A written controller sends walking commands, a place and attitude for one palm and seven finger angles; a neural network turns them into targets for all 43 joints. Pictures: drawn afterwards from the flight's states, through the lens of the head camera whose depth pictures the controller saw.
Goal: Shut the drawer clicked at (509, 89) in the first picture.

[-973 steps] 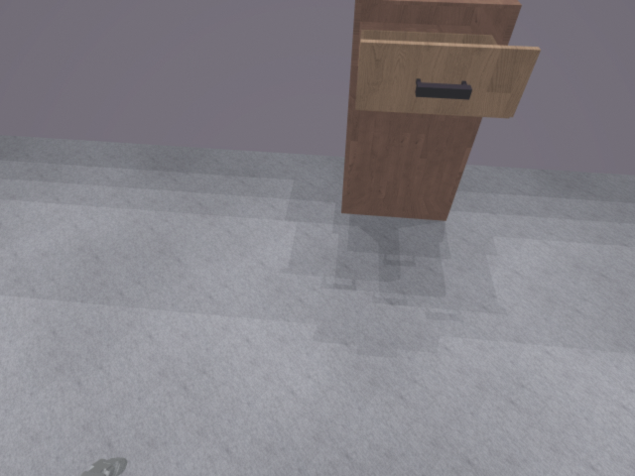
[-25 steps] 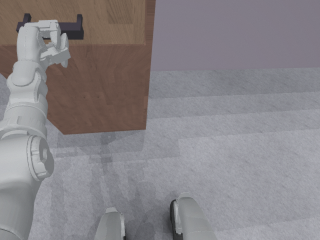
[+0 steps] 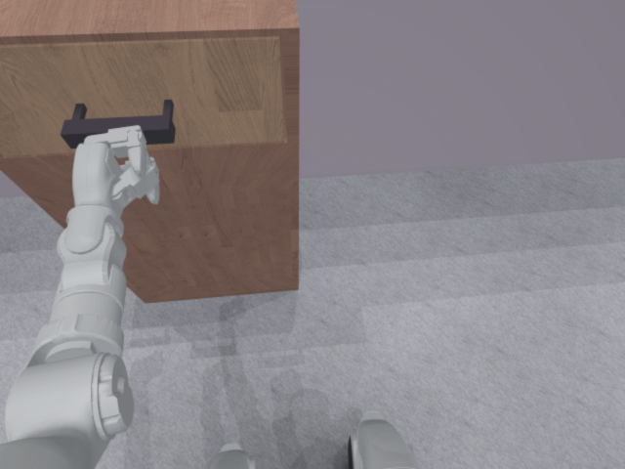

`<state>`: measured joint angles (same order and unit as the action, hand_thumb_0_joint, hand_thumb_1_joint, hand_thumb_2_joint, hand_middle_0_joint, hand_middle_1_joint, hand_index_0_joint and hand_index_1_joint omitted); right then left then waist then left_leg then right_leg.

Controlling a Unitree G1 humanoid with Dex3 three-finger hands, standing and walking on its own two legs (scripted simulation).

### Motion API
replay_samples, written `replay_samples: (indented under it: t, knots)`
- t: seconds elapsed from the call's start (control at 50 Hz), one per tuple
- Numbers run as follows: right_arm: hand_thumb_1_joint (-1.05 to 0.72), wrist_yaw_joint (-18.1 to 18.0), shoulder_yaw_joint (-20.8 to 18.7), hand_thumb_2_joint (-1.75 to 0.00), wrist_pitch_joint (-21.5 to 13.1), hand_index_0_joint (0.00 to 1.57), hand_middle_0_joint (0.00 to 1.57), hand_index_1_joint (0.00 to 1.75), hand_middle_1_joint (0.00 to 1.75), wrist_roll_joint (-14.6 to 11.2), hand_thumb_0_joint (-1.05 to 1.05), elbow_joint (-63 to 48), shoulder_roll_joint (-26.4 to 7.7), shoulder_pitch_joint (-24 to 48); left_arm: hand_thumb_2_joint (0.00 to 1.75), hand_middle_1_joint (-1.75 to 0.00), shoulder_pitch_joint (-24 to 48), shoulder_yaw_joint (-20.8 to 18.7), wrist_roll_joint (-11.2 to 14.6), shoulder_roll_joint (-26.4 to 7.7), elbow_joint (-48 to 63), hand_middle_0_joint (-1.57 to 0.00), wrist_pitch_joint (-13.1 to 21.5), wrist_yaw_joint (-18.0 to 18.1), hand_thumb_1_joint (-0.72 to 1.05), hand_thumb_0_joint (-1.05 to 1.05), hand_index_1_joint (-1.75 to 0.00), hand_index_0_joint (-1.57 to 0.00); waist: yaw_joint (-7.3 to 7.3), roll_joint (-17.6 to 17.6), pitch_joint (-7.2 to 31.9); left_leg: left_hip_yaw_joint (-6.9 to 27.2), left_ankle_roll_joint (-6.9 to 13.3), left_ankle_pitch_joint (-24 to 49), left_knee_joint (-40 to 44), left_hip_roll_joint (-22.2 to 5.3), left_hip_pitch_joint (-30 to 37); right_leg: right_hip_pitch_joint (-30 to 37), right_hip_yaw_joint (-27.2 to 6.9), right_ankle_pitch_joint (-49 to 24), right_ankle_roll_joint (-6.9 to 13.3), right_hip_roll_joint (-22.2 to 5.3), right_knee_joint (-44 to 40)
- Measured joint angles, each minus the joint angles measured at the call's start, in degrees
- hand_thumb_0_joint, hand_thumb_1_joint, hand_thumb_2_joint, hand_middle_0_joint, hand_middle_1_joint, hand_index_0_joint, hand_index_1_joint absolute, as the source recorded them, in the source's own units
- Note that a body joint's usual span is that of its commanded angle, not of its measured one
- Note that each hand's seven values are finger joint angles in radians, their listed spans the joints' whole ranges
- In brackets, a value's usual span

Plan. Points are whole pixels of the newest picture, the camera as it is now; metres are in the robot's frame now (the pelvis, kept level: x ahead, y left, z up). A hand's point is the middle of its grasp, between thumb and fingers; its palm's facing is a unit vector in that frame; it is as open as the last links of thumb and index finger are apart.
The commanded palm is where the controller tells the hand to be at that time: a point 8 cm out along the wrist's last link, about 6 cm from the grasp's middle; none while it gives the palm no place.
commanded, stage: draw the hand back to the body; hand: left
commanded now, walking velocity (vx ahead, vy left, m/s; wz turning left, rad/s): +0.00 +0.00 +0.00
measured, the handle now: (122, 120) +0.57 +0.22 +0.07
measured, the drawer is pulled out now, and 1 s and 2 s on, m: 0.00 0.00 0.00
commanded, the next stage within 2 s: step back with the hand held close in 1.42 s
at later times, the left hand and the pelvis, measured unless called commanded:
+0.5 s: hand (83, 236) +0.35 +0.20 +0.14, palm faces +0.04 -1.00 -0.05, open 3.3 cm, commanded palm +0.31 +0.25 +0.14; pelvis +0.02 +0.00 +0.03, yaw +2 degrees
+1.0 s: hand out of the picture +0.25 +0.23 +0.19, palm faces +0.37 -0.87 -0.34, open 3.3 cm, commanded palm +0.20 +0.27 +0.20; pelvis +0.02 +0.00 +0.06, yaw +1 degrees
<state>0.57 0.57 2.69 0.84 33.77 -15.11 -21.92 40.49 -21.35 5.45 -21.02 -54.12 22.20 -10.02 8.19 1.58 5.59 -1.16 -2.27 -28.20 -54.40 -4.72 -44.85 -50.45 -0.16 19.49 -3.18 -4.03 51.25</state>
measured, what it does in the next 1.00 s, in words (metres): rises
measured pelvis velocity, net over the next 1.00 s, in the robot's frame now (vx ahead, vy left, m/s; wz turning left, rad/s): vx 0.02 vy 0.00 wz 0.02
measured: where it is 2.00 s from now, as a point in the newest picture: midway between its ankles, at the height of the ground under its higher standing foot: outside the picture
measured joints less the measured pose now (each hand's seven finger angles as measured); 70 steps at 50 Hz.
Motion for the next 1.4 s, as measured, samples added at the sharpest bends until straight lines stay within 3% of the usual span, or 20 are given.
replay_samples:
  t: [0.12,0.28,0.56,0.66,0.72,0.8,1.0,1.26,1.4]
  knots:
    - [-0.91,-0.17,-0.87,-0.9,0.02,0.2,0.2,0.3,0.3,-0.68,0.01,-0.38,0.01,1.35,0.9,-1.6,-6.16,1.1,1.66,1.62,6.77,-1.4,-0.57,-0.84,0.9,0.02,-1.6,-1.4,-1.55,0.15,0.56,0.06,-0.29,0.01,2.12,-0.13,3.23,3.01,0.31,0.47,0.21,0.11,-1.43]
    - [-0.91,-0.73,-0.93,-0.9,-0.74,0.2,0.2,0.3,0.29,-2.16,0.01,-1.81,0.02,2.76,0.9,-1.6,-20.19,3.97,5.68,4.44,21.42,-1.4,-4.36,-2.56,0.9,0.02,-1.6,-1.4,-4.07,0.83,0.62,0.03,-0.38,1.38,7.83,0.0,11.68,11.38,0.85,-0.23,0.23,0.03,-6.33]
    - [-0.91,-2.57,1.1,-0.9,-6.1,0.2,0.2,0.3,0.29,-3.09,0.01,-2.75,0.08,7.87,0.9,-1.6,-33.18,7.09,8.73,6.06,36.77,-1.4,-10.65,-5.16,0.9,0.02,-1.6,-1.4,-7.46,1.54,-0.88,1.06,-0.36,3.46,13.28,1.02,22.91,23.08,2.26,-1.13,0.18,-1.0,-10.88]
    - [-0.91,-4.14,1.35,-0.9,-6.92,0.2,0.2,0.3,0.3,-2.28,0.01,-1.99,0.99,9.54,0.9,-1.6,-40.27,10.03,1.41,5.15,46.67,-1.4,-14.44,6.0,0.9,0.02,-1.6,-1.4,-8.37,1.45,-3.03,0.45,-0.34,5.68,18.42,1.33,29.06,28.65,2.0,-2.78,0.04,-1.12,-14.96]
    - [-0.91,-4.91,1.5,-0.9,-7.17,0.2,0.2,0.3,0.3,-1.86,0.01,-1.08,1.22,9.87,0.9,-1.6,-44.4,11.13,-0.94,5.27,51.55,-1.4,-15.94,10.48,0.9,0.02,-1.6,-1.4,-9.17,1.42,-4.15,0.31,-0.17,7.3,21.95,1.41,32.6,32.11,2.15,-4.2,0.11,-1.08,-18.21]
    - [-0.91,-5.52,1.65,-0.9,-7.87,0.2,0.2,0.3,0.3,-1.25,0.01,0.49,1.24,10.07,0.9,-1.6,-47.91,11.63,-2.77,5.35,56.01,-1.4,-16.93,13.68,0.9,0.02,-1.6,-1.4,-10.26,1.53,-5.56,0.3,-0.14,8.98,25.66,1.47,36.52,36.09,2.44,-5.73,0.09,-1.03,-21.81]
    - [-0.91,-5.03,1.3,-0.9,-9.54,0.2,0.2,0.3,0.3,-0.08,0.01,2.28,1.87,9.89,0.9,-1.6,-57.33,9.68,-3.9,4.82,67.35,-1.4,-16.79,15.35,0.9,0.02,-1.6,-1.4,-10.83,2.27,-6.52,-0.35,-0.06,10.69,30.52,1.4,42.4,41.62,2.24,-7.42,-0.09,-0.78,-26.36]
    - [-0.91,-5.14,0.32,-0.9,-11.34,0.2,0.2,0.3,0.3,0.26,0.01,2.46,2.23,8.91,0.9,-1.6,-69.12,4.14,-4.11,2.97,79.84,-1.4,-15.75,15.92,0.89,0.01,-1.6,-1.4,-12.2,2.91,-6.41,-0.7,0.0,10.39,30.52,1.06,44.17,43.62,1.98,-7.73,-0.18,-0.39,-27.25]
    - [-0.91,-5.79,0.34,-0.9,-12.1,0.2,0.2,0.3,0.3,0.27,0.01,3.02,2.32,9.28,0.9,-1.6,-69.0,3.66,-4.33,3.78,79.54,-1.4,-15.46,16.52,0.89,0.01,-1.6,-1.4,-12.9,2.77,-7.29,-0.4,0.08,10.62,30.13,1.14,44.08,43.94,2.21,-8.16,-0.18,-0.48,-27.42]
